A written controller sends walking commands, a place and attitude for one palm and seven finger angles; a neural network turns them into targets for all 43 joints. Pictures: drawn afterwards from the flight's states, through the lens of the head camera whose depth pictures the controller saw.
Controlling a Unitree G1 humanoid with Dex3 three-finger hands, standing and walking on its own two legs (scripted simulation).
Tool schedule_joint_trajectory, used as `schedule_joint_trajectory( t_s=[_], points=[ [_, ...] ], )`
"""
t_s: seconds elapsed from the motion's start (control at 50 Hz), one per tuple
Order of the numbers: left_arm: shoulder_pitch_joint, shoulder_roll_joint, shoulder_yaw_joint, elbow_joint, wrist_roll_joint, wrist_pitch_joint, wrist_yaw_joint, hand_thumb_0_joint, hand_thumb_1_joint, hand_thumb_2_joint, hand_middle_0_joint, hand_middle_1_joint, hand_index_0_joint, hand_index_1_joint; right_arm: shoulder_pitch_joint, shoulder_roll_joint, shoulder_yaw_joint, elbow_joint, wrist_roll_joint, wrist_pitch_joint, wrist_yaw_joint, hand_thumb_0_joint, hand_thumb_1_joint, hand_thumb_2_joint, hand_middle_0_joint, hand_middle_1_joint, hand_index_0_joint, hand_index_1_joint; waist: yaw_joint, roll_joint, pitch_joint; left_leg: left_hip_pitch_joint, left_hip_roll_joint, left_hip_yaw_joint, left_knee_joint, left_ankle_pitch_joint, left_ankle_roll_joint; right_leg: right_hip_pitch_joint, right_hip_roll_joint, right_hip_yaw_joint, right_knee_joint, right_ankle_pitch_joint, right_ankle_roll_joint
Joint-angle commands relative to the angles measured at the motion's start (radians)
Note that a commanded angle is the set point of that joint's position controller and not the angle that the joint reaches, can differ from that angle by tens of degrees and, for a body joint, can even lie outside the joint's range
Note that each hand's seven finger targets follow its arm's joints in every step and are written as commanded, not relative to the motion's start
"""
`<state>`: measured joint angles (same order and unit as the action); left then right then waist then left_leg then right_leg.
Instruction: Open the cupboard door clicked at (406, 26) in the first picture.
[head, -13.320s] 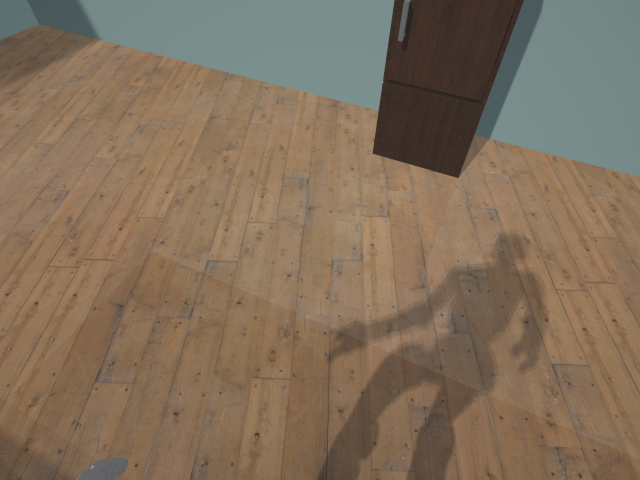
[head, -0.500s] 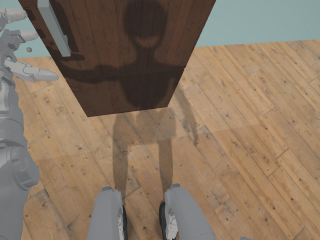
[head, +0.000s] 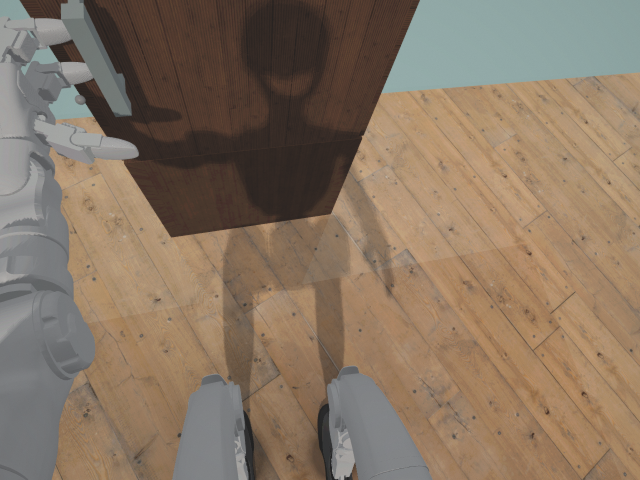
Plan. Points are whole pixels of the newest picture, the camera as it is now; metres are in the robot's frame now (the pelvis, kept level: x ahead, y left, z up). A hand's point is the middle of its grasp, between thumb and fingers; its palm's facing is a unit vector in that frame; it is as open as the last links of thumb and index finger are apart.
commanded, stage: slide the fingers in behind the handle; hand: left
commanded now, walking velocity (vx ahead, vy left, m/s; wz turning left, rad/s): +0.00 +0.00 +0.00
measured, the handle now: (101, 55) +0.59 +0.20 +0.05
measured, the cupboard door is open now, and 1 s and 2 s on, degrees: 0 0 0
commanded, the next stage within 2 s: close the thumb around the handle in 1.22 s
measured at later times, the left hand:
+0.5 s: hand (110, 98) +0.54 +0.19 +0.05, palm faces +0.12 -0.99 -0.02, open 13.9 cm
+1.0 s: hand (133, 95) +0.54 +0.17 +0.04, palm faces +0.14 -0.99 -0.02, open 14.0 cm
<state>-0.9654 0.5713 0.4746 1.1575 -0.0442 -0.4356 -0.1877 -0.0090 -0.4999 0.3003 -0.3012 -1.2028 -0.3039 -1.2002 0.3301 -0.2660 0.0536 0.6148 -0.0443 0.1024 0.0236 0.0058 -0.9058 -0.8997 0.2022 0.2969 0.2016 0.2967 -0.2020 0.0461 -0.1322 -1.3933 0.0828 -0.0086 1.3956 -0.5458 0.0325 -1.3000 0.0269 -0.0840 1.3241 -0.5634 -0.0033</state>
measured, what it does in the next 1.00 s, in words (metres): stands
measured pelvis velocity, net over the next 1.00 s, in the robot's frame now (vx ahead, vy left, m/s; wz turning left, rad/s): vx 0.00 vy -0.01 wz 0.02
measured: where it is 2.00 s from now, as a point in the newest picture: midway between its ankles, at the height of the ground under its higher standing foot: (289, 469)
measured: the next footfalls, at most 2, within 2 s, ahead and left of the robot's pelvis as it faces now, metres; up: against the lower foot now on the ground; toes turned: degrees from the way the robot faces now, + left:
none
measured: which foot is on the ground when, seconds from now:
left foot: down 0.00-1.00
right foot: down 0.00-1.00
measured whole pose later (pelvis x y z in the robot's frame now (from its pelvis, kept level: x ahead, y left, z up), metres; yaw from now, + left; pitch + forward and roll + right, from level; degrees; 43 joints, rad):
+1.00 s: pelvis +0.00 -0.01 +0.00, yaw +1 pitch +31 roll -4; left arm -1.00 0.45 0.38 1.19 -0.02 -0.49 -0.03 -0.01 -0.50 0.30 -0.30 -1.20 -0.30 -1.21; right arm 0.34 -0.25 0.03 0.64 -0.06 0.11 0.05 0.01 -0.91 -0.90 0.20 0.30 0.20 0.30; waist -0.20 0.05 -0.14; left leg -1.38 0.07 -0.01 1.38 -0.54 0.02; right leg -1.30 0.02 -0.08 1.33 -0.57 -0.01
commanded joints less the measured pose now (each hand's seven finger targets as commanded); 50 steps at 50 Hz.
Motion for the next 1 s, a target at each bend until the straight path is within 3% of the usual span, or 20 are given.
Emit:
schedule_joint_trajectory(
  t_s=[0.0,0.04,0.16,0.18,0.2,0.22,0.32,0.38,0.42,0.48,0.5,0.56,0.58,0.62,0.72,0.74,0.86,0.9,0.94,0.98],
  points=[
    [-0.415,0.238,-0.004,-0.217,-0.008,-0.081,0.007,0.0,-0.5,0.3,-0.3,-1.2,-0.3,-1.2,0.196,-0.191,-0.07,-0.028,0.001,-0.004,-0.015,0.0,-0.9,-0.9,0.2,0.3,0.2,0.3,-0.013,0.172,-0.58,0.555,-0.028,-0.088,-0.134,0.398,-0.001,0.161,0.027,0.031,-0.153,0.285,-0.018],
    [-0.395,0.236,-0.001,-0.227,-0.011,-0.083,0.008,0.0,-0.5,0.3,-0.3,-1.2,-0.3,-1.2,0.198,-0.192,-0.072,-0.032,0.002,-0.003,-0.014,0.0,-0.9,-0.9,0.2,0.3,0.2,0.3,-0.006,0.165,-0.595,0.56,-0.03,-0.085,-0.139,0.406,-0.002,0.184,0.029,0.034,-0.157,0.298,-0.019],
    [-0.447,0.158,-0.053,-0.207,-0.012,-0.086,0.026,0.0,-0.5,0.3,-0.3,-1.2,-0.3,-1.2,0.204,-0.187,-0.077,-0.015,-0.002,-0.005,-0.012,0.0,-0.9,-0.9,0.2,0.3,0.2,0.3,-0.03,0.181,-0.573,0.581,-0.03,-0.096,-0.135,0.398,-0.003,0.122,0.026,0.028,-0.154,0.278,-0.02],
    [-0.459,0.159,-0.053,-0.206,-0.01,-0.088,0.032,0.0,-0.5,0.3,-0.3,-1.2,-0.3,-1.2,0.206,-0.188,-0.078,-0.01,-0.005,-0.005,-0.012,0.0,-0.9,-0.9,0.2,0.3,0.2,0.3,-0.034,0.167,-0.579,0.585,-0.029,-0.099,-0.135,0.4,-0.004,0.124,0.026,0.026,-0.155,0.279,-0.019],
    [-0.449,0.194,-0.022,-0.209,-0.007,-0.092,0.041,0.0,-0.5,0.3,-0.3,-1.2,-0.3,-1.2,0.208,-0.19,-0.078,-0.015,-0.006,-0.005,-0.012,0.0,-0.9,-0.9,0.2,0.3,0.2,0.3,-0.018,0.173,-0.59,0.582,-0.03,-0.097,-0.136,0.402,-0.005,0.138,0.026,0.027,-0.152,0.28,-0.02],
    [-0.445,0.188,-0.026,-0.22,-0.005,-0.094,0.046,0.0,-0.5,0.3,-0.3,-1.2,-0.3,-1.2,0.206,-0.187,-0.077,-0.017,-0.007,-0.005,-0.01,0.0,-0.9,-0.9,0.2,0.3,0.2,0.3,-0.017,0.18,-0.614,0.582,-0.033,-0.091,-0.132,0.42,-0.003,0.156,0.027,0.03,-0.149,0.301,-0.02],
    [-0.428,0.211,-0.02,-0.18,0.017,-0.091,0.061,0.0,-0.5,0.3,-0.3,-1.2,-0.3,-1.2,0.2,-0.183,-0.07,-0.027,-0.006,0.002,-0.007,0.0,-0.9,-0.9,0.2,0.3,0.2,0.3,-0.02,0.135,-0.57,0.496,-0.038,-0.072,-0.124,0.382,0.004,0.203,0.029,0.042,-0.153,0.307,-0.015],
    [-0.456,0.115,-0.085,-0.235,0.012,-0.107,0.06,0.0,-0.5,0.3,-0.3,-1.2,-0.3,-1.2,0.203,-0.178,-0.083,-0.021,-0.008,0.002,-0.002,0.0,-0.9,-0.9,0.2,0.3,0.2,0.3,-0.027,0.2,-0.625,0.613,-0.034,-0.091,-0.131,0.44,-0.006,0.146,0.025,0.03,-0.148,0.319,-0.022],
    [-0.424,0.119,-0.068,-0.217,-0.003,-0.101,0.063,0.0,-0.5,0.3,-0.3,-1.2,-0.3,-1.2,0.199,-0.18,-0.083,-0.021,-0.007,0.004,0.0,0.0,-0.9,-0.9,0.2,0.3,0.2,0.3,-0.019,0.174,-0.618,0.595,-0.036,-0.09,-0.135,0.426,-0.007,0.165,0.027,0.029,-0.153,0.313,-0.02],
    [-0.437,0.098,-0.079,-0.157,-0.003,-0.086,0.077,0.0,-0.5,0.3,-0.3,-1.2,-0.3,-1.2,0.201,-0.178,-0.079,-0.017,-0.005,0.003,0.0,0.0,-0.9,-0.9,0.2,0.3,0.2,0.3,-0.04,0.114,-0.545,0.512,-0.04,-0.079,-0.132,0.37,0.002,0.172,0.027,0.034,-0.165,0.293,-0.014],
    [-0.449,0.139,-0.051,-0.162,0.004,-0.086,0.087,0.0,-0.5,0.3,-0.3,-1.2,-0.3,-1.2,0.204,-0.181,-0.077,-0.017,-0.008,0.003,-0.003,0.0,-0.9,-0.9,0.2,0.3,0.2,0.3,-0.033,0.114,-0.544,0.499,-0.04,-0.077,-0.131,0.359,0.003,0.181,0.026,0.036,-0.163,0.286,-0.014],
    [-0.483,0.139,-0.052,-0.243,0.015,-0.119,0.108,0.0,-0.5,0.3,-0.3,-1.2,-0.3,-1.2,0.201,-0.174,-0.081,-0.024,-0.016,-0.004,0.002,0.0,-0.9,-0.9,0.2,0.3,0.2,0.3,-0.02,0.173,-0.629,0.556,-0.042,-0.08,-0.128,0.409,-0.001,0.189,0.025,0.04,-0.147,0.318,-0.02],
    [-0.463,0.104,-0.075,-0.226,0.02,-0.125,0.11,0.0,-0.5,0.3,-0.3,-1.2,-0.3,-1.2,0.199,-0.171,-0.084,-0.021,-0.015,-0.003,0.004,0.0,-0.9,-0.9,0.2,0.3,0.2,0.3,-0.023,0.18,-0.631,0.58,-0.042,-0.081,-0.129,0.42,-0.006,0.172,0.025,0.036,-0.149,0.319,-0.02],
    [-0.453,0.1,-0.073,-0.193,0.019,-0.124,0.118,0.0,-0.5,0.3,-0.3,-1.2,-0.3,-1.2,0.201,-0.171,-0.082,-0.016,-0.016,-0.001,0.009,0.0,-0.9,-0.9,0.2,0.3,0.2,0.3,-0.031,0.147,-0.59,0.554,-0.041,-0.082,-0.131,0.397,-0.004,0.174,0.028,0.033,-0.155,0.305,-0.018],
    [-0.434,0.114,-0.056,-0.179,0.024,-0.116,0.132,0.0,-0.5,0.3,-0.3,-1.2,-0.3,-1.2,0.202,-0.175,-0.081,-0.025,-0.016,0.007,0.01,0.0,-0.9,-0.9,0.2,0.3,0.2,0.3,-0.022,0.135,-0.589,0.536,-0.042,-0.075,-0.135,0.391,-0.004,0.192,0.026,0.036,-0.155,0.311,-0.017],
    [-0.436,0.086,-0.078,-0.172,0.023,-0.111,0.132,0.0,-0.5,0.3,-0.3,-1.2,-0.3,-1.2,0.199,-0.172,-0.08,-0.027,-0.013,0.007,0.011,0.0,-0.9,-0.9,0.2,0.3,0.2,0.3,-0.032,0.113,-0.579,0.511,-0.046,-0.07,-0.134,0.37,0.0,0.201,0.028,0.04,-0.161,0.307,-0.013],
    [-0.487,0.038,-0.119,-0.2,0.029,-0.131,0.138,0.0,-0.5,0.3,-0.3,-1.2,-0.3,-1.2,0.212,-0.171,-0.088,-0.011,-0.02,0.007,0.013,0.0,-0.9,-0.9,0.2,0.3,0.2,0.3,-0.042,0.166,-0.604,0.598,-0.04,-0.09,-0.137,0.415,-0.007,0.14,0.025,0.03,-0.15,0.309,-0.021],
    [-0.471,0.056,-0.1,-0.184,0.026,-0.129,0.141,0.0,-0.5,0.3,-0.3,-1.2,-0.3,-1.2,0.211,-0.174,-0.088,-0.01,-0.018,0.009,0.013,0.0,-0.9,-0.9,0.2,0.3,0.2,0.3,-0.034,0.149,-0.6,0.579,-0.042,-0.088,-0.136,0.401,-0.008,0.15,0.026,0.031,-0.154,0.301,-0.02],
    [-0.481,0.036,-0.117,-0.165,0.029,-0.122,0.146,0.0,-0.5,0.3,-0.3,-1.2,-0.3,-1.2,0.211,-0.171,-0.086,-0.009,-0.018,0.009,0.013,0.0,-0.9,-0.9,0.2,0.3,0.2,0.3,-0.048,0.122,-0.575,0.545,-0.044,-0.083,-0.134,0.373,-0.003,0.152,0.027,0.034,-0.16,0.289,-0.016],
    [-0.484,0.036,-0.12,-0.151,0.036,-0.125,0.149,0.0,-0.5,0.3,-0.3,-1.2,-0.3,-1.2,0.215,-0.172,-0.086,-0.006,-0.019,0.008,0.014,0.0,-0.9,-0.9,0.2,0.3,0.2,0.3,-0.046,0.137,-0.565,0.556,-0.044,-0.088,-0.137,0.371,-0.004,0.134,0.027,0.031,-0.158,0.279,-0.019]
  ],
)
